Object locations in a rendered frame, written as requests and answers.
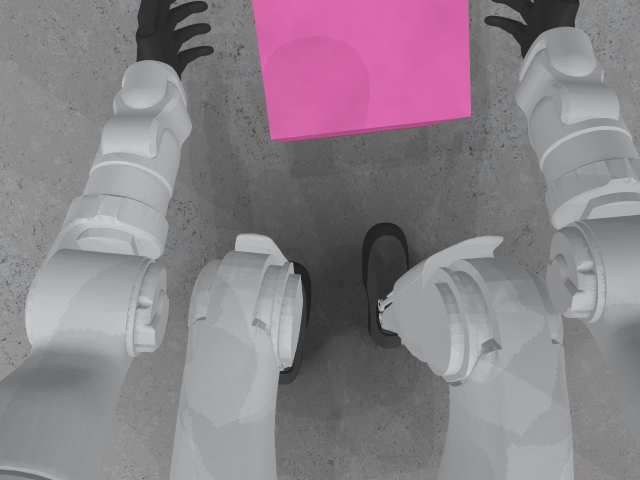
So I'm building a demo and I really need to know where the right robot shin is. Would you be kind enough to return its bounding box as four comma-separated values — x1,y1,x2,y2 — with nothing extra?
378,236,563,362

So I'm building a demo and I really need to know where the robot left hand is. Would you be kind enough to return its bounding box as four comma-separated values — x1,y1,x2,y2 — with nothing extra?
136,0,214,81

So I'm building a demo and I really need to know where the robot left upper arm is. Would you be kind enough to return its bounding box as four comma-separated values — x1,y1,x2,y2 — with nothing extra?
0,249,169,480

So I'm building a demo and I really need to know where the carton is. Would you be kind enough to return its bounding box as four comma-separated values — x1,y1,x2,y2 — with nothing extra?
252,0,471,143

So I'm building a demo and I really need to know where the right robot forearm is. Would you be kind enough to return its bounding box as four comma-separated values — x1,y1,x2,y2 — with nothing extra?
515,27,640,230

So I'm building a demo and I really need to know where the right robot thigh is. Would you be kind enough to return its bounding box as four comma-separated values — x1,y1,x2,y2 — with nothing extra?
415,257,574,480

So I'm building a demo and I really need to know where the robot right upper arm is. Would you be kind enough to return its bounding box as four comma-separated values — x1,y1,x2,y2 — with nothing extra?
546,215,640,449

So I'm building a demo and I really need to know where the left robot forearm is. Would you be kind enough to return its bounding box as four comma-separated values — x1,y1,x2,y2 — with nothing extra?
25,60,192,345

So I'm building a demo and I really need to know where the robot right hand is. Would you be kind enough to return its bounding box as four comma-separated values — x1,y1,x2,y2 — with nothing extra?
484,0,580,60

